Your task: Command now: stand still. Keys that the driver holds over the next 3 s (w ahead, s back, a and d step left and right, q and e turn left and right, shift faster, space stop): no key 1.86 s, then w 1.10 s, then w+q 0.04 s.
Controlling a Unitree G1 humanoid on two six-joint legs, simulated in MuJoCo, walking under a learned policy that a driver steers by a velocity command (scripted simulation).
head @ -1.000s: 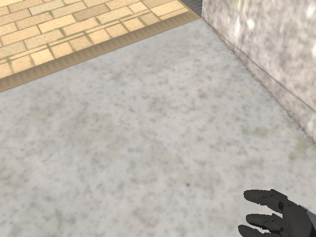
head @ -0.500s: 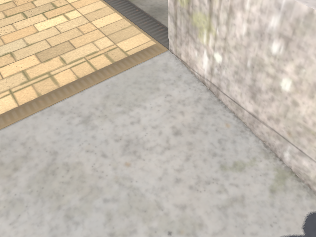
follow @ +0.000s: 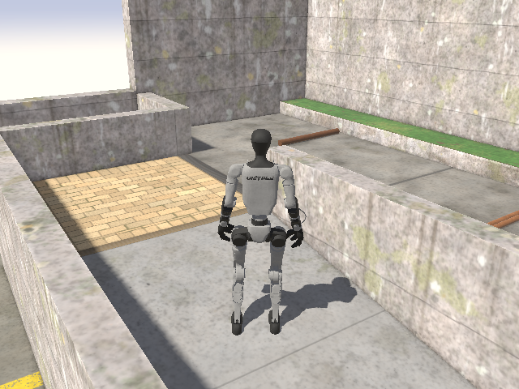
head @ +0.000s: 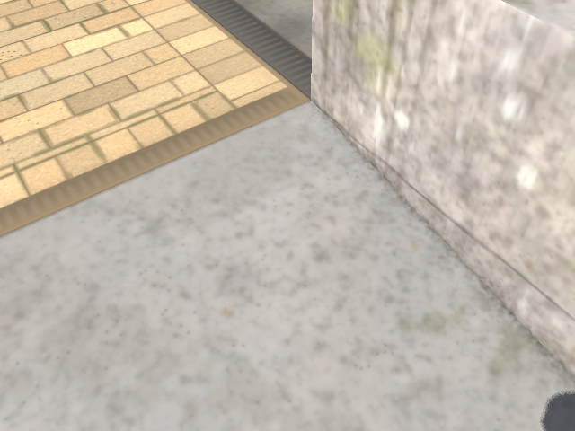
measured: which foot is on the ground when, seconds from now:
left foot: down 0.00-1.00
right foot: down 0.00-1.00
